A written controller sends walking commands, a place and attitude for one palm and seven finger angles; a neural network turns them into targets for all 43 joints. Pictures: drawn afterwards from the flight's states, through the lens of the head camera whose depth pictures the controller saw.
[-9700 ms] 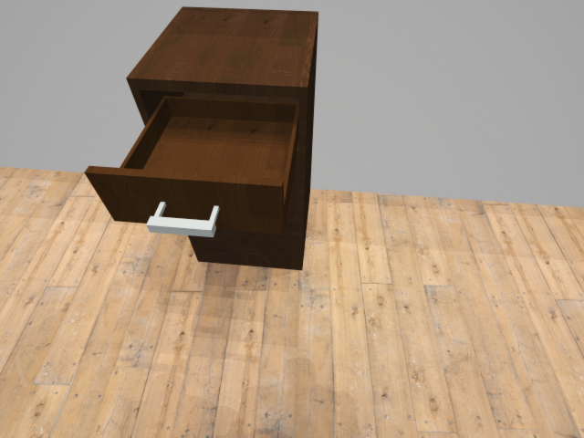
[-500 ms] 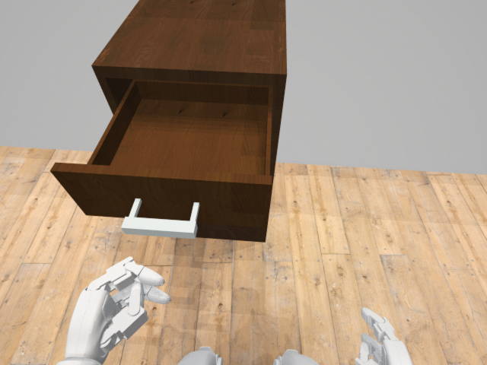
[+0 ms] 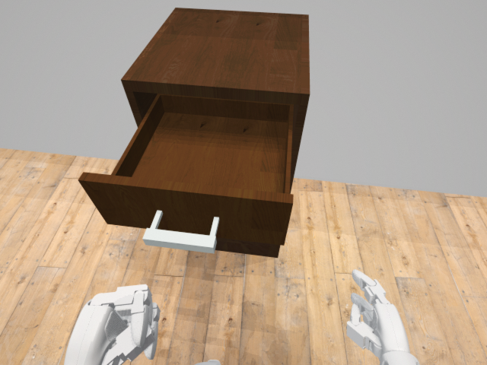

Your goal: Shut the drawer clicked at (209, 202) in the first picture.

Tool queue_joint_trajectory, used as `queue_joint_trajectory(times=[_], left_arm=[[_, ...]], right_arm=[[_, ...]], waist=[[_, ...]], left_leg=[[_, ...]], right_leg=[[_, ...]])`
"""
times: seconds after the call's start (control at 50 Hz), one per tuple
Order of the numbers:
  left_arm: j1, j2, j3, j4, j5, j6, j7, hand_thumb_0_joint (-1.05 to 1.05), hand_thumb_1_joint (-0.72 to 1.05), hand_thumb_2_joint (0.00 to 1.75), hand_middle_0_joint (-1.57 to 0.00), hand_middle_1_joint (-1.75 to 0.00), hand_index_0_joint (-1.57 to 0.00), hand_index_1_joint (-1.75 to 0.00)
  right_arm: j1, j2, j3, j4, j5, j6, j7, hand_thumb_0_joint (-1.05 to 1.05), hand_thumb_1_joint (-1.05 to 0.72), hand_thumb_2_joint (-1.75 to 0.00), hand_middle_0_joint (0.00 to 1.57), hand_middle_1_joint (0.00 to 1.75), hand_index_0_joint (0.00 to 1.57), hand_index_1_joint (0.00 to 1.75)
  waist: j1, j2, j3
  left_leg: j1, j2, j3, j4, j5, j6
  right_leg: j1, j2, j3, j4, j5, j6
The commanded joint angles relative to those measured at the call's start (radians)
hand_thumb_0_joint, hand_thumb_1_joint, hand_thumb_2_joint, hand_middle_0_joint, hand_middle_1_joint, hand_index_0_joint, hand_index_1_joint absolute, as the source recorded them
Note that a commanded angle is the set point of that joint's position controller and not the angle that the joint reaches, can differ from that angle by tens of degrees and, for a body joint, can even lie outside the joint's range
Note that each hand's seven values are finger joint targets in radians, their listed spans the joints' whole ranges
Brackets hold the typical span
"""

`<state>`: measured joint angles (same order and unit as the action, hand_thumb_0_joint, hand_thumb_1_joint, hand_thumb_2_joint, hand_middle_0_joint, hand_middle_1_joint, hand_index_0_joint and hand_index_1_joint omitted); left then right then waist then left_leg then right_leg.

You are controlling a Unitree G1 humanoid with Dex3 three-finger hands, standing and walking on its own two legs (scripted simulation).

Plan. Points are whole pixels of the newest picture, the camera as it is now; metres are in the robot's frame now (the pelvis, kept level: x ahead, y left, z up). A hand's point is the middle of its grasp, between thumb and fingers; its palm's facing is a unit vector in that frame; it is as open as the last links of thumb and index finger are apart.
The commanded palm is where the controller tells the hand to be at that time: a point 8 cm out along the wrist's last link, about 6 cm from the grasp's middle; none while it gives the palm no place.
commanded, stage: raise the hand and make a fist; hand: left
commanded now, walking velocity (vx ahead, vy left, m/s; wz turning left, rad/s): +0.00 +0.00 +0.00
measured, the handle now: (183, 230) +0.35 +0.15 -0.01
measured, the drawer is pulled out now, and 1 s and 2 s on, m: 0.28 0.28 0.28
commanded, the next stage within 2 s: bring the fist close to the handle in 0.54 s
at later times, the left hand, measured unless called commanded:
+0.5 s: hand (152, 333) +0.15 +0.13 +0.09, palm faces -0.04 -1.00 -0.05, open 3.3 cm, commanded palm +0.12 +0.18 +0.09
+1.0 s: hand (172, 316) +0.18 +0.12 +0.06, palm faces -0.07 -1.00 -0.04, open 3.3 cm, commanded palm +0.16 +0.18 +0.06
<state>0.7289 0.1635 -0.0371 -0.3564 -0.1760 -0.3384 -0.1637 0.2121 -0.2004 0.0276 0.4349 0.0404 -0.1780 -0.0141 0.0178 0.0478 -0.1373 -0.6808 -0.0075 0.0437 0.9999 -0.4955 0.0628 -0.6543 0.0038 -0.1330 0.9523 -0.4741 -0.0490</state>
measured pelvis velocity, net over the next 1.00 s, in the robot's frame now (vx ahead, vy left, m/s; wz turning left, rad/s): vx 0.00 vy -0.02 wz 0.00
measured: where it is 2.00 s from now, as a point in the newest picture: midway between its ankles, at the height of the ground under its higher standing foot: outside the picture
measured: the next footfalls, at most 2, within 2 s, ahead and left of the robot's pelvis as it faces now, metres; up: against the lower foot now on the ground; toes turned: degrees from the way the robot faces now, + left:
none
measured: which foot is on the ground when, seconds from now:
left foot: down 0.00-1.00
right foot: down 0.00-1.00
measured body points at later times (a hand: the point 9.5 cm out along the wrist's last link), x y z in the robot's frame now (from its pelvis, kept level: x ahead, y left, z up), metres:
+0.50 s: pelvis +0.00 -0.01 +0.00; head +0.02 -0.02 +0.45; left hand +0.15 +0.18 +0.10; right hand +0.18 -0.24 -0.06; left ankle +0.00 +0.08 -0.68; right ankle +0.00 -0.09 -0.68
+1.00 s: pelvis +0.00 -0.02 -0.01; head +0.05 -0.03 +0.44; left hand +0.18 +0.17 +0.06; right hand +0.19 -0.25 -0.08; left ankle +0.00 +0.08 -0.68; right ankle +0.00 -0.09 -0.68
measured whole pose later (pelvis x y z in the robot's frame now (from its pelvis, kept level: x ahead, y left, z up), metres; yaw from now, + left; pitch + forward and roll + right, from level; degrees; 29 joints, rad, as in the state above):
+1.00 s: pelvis +0.00 -0.02 -0.01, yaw +0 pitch +12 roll -1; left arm 0.61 0.18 0.00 -0.22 -0.19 -0.39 -0.18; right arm 0.23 -0.24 0.01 0.49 0.03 -0.20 -0.02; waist -0.01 0.04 -0.13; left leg -0.74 0.01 0.03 1.03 -0.51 0.03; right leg -0.72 0.02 -0.14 1.00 -0.50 -0.08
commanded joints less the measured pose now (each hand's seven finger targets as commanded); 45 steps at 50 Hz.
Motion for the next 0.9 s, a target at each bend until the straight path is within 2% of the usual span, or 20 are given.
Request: queue_joint_trajectory(times=[0.0,0.02,0.08,0.1,0.22,0.28,0.32,0.38,0.4,0.44,0.52,0.54,0.6,0.62,0.68,0.7,0.72,0.82,0.86,0.88], left_arm=[[0.075,0.058,0.025,-0.247,-0.007,-0.042,-0.006,0.00,0.90,0.90,-1.40,-1.60,-1.40,-1.60],[0.082,0.068,0.036,-0.246,-0.008,-0.038,-0.002,0.00,0.90,0.90,-1.40,-1.60,-1.40,-1.60],[0.085,0.070,0.040,-0.293,-0.011,-0.040,0.016,0.00,0.90,0.90,-1.40,-1.60,-1.40,-1.60],[0.092,0.065,0.039,-0.294,-0.011,-0.041,0.022,0.00,0.90,0.90,-1.40,-1.60,-1.40,-1.60],[0.071,0.036,-0.004,-0.245,-0.003,-0.038,0.024,0.00,0.90,0.90,-1.40,-1.60,-1.40,-1.60],[0.063,0.083,0.042,-0.226,0.003,-0.032,0.023,0.00,0.90,0.90,-1.40,-1.60,-1.40,-1.60],[0.049,0.081,0.042,-0.262,-0.001,-0.038,0.026,0.00,0.90,0.90,-1.40,-1.60,-1.40,-1.60],[0.072,0.104,0.085,-0.275,-0.008,-0.045,0.044,0.00,0.90,0.90,-1.40,-1.60,-1.40,-1.60],[0.080,0.070,0.056,-0.277,-0.013,-0.047,0.043,0.00,0.90,0.90,-1.40,-1.60,-1.40,-1.60],[0.056,0.055,0.036,-0.273,-0.021,-0.052,0.044,0.00,0.90,0.90,-1.40,-1.60,-1.40,-1.60],[0.019,0.060,0.024,-0.222,-0.017,-0.048,0.032,0.00,0.90,0.90,-1.40,-1.60,-1.40,-1.60],[0.038,0.070,0.043,-0.211,-0.015,-0.045,0.029,0.00,0.90,0.90,-1.40,-1.60,-1.40,-1.60],[0.060,0.068,0.039,-0.214,-0.010,-0.031,0.020,0.00,0.90,0.90,-1.40,-1.60,-1.40,-1.60],[0.055,0.090,0.068,-0.214,-0.012,-0.029,0.022,0.00,0.90,0.90,-1.40,-1.60,-1.40,-1.60],[0.013,0.090,0.085,-0.162,-0.012,-0.035,0.027,0.00,0.90,0.90,-1.40,-1.60,-1.40,-1.60],[-0.012,0.077,0.074,-0.158,-0.015,-0.044,0.026,0.00,0.90,0.90,-1.40,-1.60,-1.40,-1.60],[-0.031,0.081,0.089,-0.135,-0.019,-0.054,0.027,0.00,0.90,0.90,-1.40,-1.60,-1.40,-1.60],[-0.063,0.071,0.072,-0.127,-0.025,-0.111,0.007,0.00,0.90,0.90,-1.40,-1.60,-1.40,-1.60],[-0.088,0.070,0.064,-0.107,-0.025,-0.121,-0.006,0.00,0.90,0.90,-1.40,-1.60,-1.40,-1.60],[-0.097,0.093,0.089,-0.074,-0.019,-0.119,-0.005,0.00,0.90,0.90,-1.40,-1.60,-1.40,-1.60]], right_arm=[[-0.052,-0.123,-0.060,-0.171,0.003,-0.059,-0.010,0.00,-0.90,-0.90,0.20,0.30,0.20,0.30],[-0.052,-0.121,-0.061,-0.171,0.004,-0.058,-0.010,0.00,-0.90,-0.90,0.20,0.30,0.20,0.30],[-0.058,-0.117,-0.059,-0.176,0.004,-0.062,-0.008,0.00,-0.90,-0.90,0.20,0.30,0.20,0.30],[-0.054,-0.117,-0.059,-0.176,0.005,-0.063,-0.007,0.00,-0.90,-0.90,0.20,0.30,0.20,0.30],[-0.054,-0.132,-0.056,-0.176,0.005,-0.070,-0.008,0.00,-0.90,-0.90,0.20,0.30,0.20,0.30],[-0.057,-0.134,-0.059,-0.174,0.006,-0.066,-0.016,0.00,-0.90,-0.90,0.20,0.30,0.20,0.30],[-0.054,-0.130,-0.057,-0.180,0.007,-0.067,-0.018,0.00,-0.90,-0.90,0.20,0.30,0.20,0.30],[-0.050,-0.123,-0.060,-0.170,0.008,-0.070,-0.018,0.00,-0.90,-0.90,0.20,0.30,0.20,0.30],[-0.047,-0.119,-0.056,-0.171,0.008,-0.072,-0.016,0.00,-0.90,-0.90,0.20,0.30,0.20,0.30],[-0.047,-0.121,-0.056,-0.167,0.007,-0.080,-0.014,0.00,-0.90,-0.90,0.20,0.30,0.20,0.30],[-0.043,-0.135,-0.055,-0.156,0.006,-0.088,-0.016,0.00,-0.90,-0.90,0.20,0.30,0.20,0.30],[-0.039,-0.135,-0.059,-0.152,0.007,-0.088,-0.018,0.00,-0.90,-0.90,0.20,0.30,0.20,0.30],[-0.046,-0.132,-0.059,-0.158,0.008,-0.085,-0.016,0.00,-0.90,-0.90,0.20,0.30,0.20,0.30],[-0.047,-0.129,-0.060,-0.153,0.008,-0.083,-0.017,0.00,-0.90,-0.90,0.20,0.30,0.20,0.30],[-0.048,-0.130,-0.060,-0.141,0.003,-0.072,-0.024,0.00,-0.90,-0.90,0.20,0.30,0.20,0.30],[-0.048,-0.131,-0.056,-0.141,0.001,-0.073,-0.023,0.00,-0.90,-0.90,0.20,0.30,0.20,0.30],[-0.042,-0.130,-0.058,-0.132,-0.001,-0.073,-0.023,0.00,-0.90,-0.90,0.20,0.30,0.20,0.30],[-0.030,-0.135,-0.061,-0.121,-0.006,-0.086,-0.017,0.00,-0.90,-0.90,0.20,0.30,0.20,0.30],[-0.027,-0.137,-0.061,-0.117,-0.008,-0.088,-0.016,0.00,-0.90,-0.90,0.20,0.30,0.20,0.30],[-0.030,-0.140,-0.063,-0.106,-0.009,-0.084,-0.018,0.00,-0.90,-0.90,0.20,0.30,0.20,0.30]], waist=[[-0.013,-0.022,-0.103],[-0.012,-0.039,-0.103],[-0.004,-0.025,-0.103],[-0.007,-0.011,-0.096],[-0.030,-0.068,-0.028],[-0.020,-0.081,-0.041],[-0.015,-0.027,-0.067],[0.002,-0.009,-0.105],[-0.004,-0.004,-0.095],[-0.017,-0.010,-0.067],[-0.040,-0.055,-0.020],[-0.031,-0.074,-0.035],[-0.022,-0.061,-0.064],[-0.015,-0.056,-0.066],[-0.025,-0.093,-0.038],[-0.031,-0.075,-0.025],[-0.033,-0.086,-0.031],[-0.036,-0.033,-0.115],[-0.047,-0.041,-0.129],[-0.047,-0.059,-0.124]], left_leg=[[0.115,0.025,-0.105,-0.175,0.321,-0.034],[0.111,0.025,-0.104,-0.175,0.318,-0.035],[0.121,0.026,-0.110,-0.186,0.321,-0.038],[0.123,0.027,-0.107,-0.189,0.303,-0.039],[0.067,0.023,-0.112,-0.192,0.182,-0.033],[0.044,0.017,-0.102,-0.187,0.154,-0.030],[0.064,0.015,-0.096,-0.186,0.166,-0.031],[0.080,0.017,-0.091,-0.184,0.214,-0.032],[0.087,0.016,-0.090,-0.186,0.224,-0.033],[0.083,0.017,-0.090,-0.180,0.216,-0.031],[0.050,0.015,-0.091,-0.175,0.163,-0.027],[0.054,0.016,-0.091,-0.176,0.181,-0.027],[0.066,0.011,-0.080,-0.174,0.209,-0.024],[0.062,0.009,-0.080,-0.175,0.217,-0.026],[0.037,0.007,-0.076,-0.159,0.211,-0.025],[0.029,0.004,-0.076,-0.154,0.205,-0.026],[0.022,0.004,-0.076,-0.147,0.197,-0.028],[0.035,0.002,-0.075,-0.109,0.254,-0.028],[0.020,0.001,-0.075,-0.092,0.257,-0.029],[-0.003,0.003,-0.076,-0.082,0.251,-0.028]], right_leg=[[0.093,-0.001,0.064,-0.136,0.247,0.019],[0.099,0.000,0.065,-0.138,0.246,0.020],[0.100,0.002,0.058,-0.137,0.232,0.018],[0.091,0.002,0.058,-0.141,0.214,0.019],[0.051,0.001,0.062,-0.159,0.111,0.022],[0.075,-0.004,0.088,-0.176,0.076,0.020],[0.083,-0.007,0.093,-0.172,0.087,0.018],[0.113,-0.005,0.088,-0.165,0.135,0.013],[0.109,-0.004,0.083,-0.164,0.149,0.015],[0.091,-0.003,0.084,-0.171,0.146,0.019],[0.074,-0.008,0.109,-0.202,0.086,0.024],[0.087,-0.007,0.106,-0.198,0.108,0.023],[0.117,-0.012,0.112,-0.196,0.153,0.026],[0.129,-0.014,0.118,-0.198,0.161,0.024],[0.112,-0.012,0.127,-0.201,0.160,0.028],[0.102,-0.013,0.130,-0.199,0.155,0.028],[0.095,-0.014,0.132,-0.197,0.144,0.029],[0.095,-0.015,0.133,-0.152,0.234,0.027],[0.091,-0.019,0.139,-0.145,0.251,0.032],[0.087,-0.020,0.150,-0.146,0.243,0.033]])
